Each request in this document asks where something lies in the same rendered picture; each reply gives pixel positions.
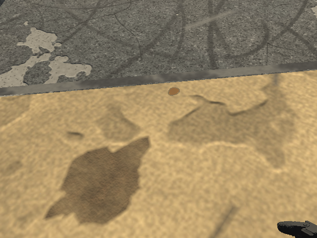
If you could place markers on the right robot hand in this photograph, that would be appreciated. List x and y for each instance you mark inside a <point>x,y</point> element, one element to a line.
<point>298,229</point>

